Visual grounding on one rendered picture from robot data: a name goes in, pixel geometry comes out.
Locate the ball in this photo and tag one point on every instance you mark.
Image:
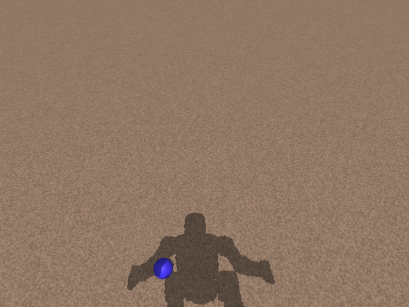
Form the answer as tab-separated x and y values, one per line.
163	268

